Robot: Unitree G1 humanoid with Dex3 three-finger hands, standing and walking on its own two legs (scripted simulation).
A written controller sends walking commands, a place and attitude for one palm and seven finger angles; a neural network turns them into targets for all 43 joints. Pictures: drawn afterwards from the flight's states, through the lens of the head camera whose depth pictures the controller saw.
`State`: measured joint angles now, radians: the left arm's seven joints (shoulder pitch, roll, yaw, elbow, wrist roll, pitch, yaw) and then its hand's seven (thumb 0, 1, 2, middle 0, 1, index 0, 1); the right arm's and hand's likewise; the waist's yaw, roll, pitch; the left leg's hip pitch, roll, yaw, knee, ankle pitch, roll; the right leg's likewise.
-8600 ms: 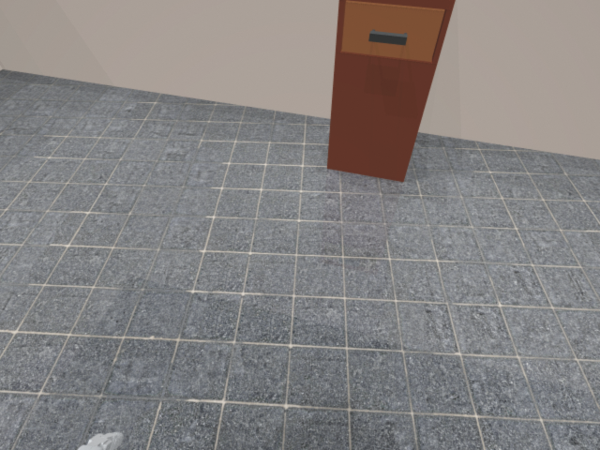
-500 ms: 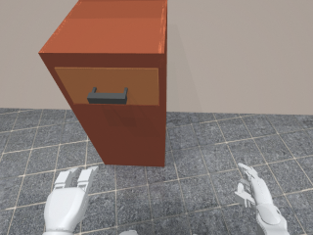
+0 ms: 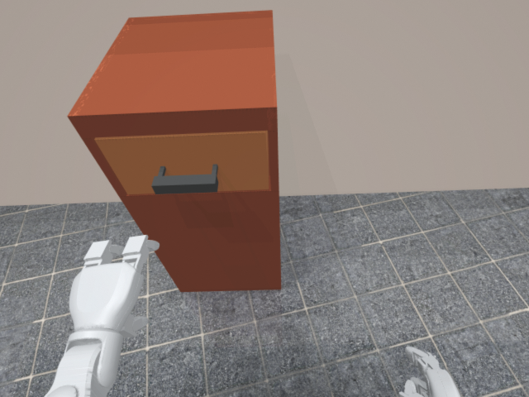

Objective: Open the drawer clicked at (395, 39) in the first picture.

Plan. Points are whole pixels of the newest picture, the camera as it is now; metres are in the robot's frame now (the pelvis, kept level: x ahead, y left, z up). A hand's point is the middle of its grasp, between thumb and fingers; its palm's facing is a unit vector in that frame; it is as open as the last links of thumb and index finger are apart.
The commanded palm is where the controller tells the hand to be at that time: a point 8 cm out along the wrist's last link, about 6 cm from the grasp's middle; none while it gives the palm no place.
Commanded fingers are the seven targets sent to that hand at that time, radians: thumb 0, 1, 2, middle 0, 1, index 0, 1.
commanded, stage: raise the hand with hooked fingers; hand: left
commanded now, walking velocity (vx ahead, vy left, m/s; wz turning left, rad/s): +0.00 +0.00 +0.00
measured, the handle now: (187, 176) +0.54 +0.24 -0.04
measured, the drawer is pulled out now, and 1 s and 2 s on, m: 0.00 0.00 0.00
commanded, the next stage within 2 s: move the hooked fingers above the handle in 0.94 s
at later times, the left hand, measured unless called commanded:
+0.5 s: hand (120, 236) +0.30 +0.25 +0.09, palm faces +0.05 -0.06 -1.00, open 13.8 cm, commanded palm +0.29 +0.24 +0.15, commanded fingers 0.00 -0.50 0.30 -0.30 -1.20 -0.30 -1.20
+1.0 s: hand (131, 228) +0.32 +0.23 +0.09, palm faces +0.06 -0.07 -1.00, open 13.8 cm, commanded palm +0.29 +0.23 +0.15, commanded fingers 0.00 -0.50 0.30 -0.30 -1.20 -0.30 -1.20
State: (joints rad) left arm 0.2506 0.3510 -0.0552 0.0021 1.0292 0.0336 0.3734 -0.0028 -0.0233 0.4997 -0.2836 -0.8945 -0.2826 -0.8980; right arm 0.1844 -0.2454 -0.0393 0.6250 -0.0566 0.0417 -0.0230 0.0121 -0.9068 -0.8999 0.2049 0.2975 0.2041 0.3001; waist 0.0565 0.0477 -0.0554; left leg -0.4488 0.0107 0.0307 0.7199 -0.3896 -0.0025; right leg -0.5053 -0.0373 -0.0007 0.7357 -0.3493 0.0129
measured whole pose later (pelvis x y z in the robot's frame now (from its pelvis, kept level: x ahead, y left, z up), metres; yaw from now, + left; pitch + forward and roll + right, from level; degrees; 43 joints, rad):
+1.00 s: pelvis +0.02 -0.01 +0.02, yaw +1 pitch +4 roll +1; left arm -0.08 0.42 -0.08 0.11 0.97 0.07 0.16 0.00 -0.49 0.30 -0.32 -1.20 -0.32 -1.20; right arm 0.14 -0.26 -0.03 0.65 0.00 0.08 -0.04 0.01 -0.91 -0.90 0.20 0.30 0.20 0.30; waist 0.08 0.08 -0.02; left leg -0.25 0.01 0.01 0.48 -0.29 -0.02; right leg -0.32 -0.03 -0.02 0.53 -0.28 0.00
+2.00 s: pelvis +0.01 +0.00 +0.01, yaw +0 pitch +11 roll +0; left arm -0.57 0.42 -0.08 0.78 1.05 0.00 0.25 0.00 -0.49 0.30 -0.32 -1.20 -0.31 -1.20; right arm 0.25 -0.25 -0.06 0.69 0.01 0.07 -0.05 0.01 -0.91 -0.90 0.20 0.30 0.20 0.30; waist -0.01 0.05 -0.08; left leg -0.48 0.02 0.02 0.62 -0.34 -0.01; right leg -0.53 -0.03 -0.01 0.63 -0.30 0.01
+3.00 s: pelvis +0.01 +0.01 +0.00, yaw -1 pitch +18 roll -1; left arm -0.77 0.44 -0.04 1.05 1.09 -0.03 0.36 0.00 -0.49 0.30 -0.32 -1.20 -0.31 -1.20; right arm 0.33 -0.25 -0.07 0.73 -0.03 0.09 0.00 0.00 -0.91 -0.90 0.20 0.30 0.20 0.30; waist -0.08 0.05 -0.13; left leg -0.67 0.02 0.02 0.74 -0.39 0.01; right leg -0.69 -0.02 0.00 0.69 -0.31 0.03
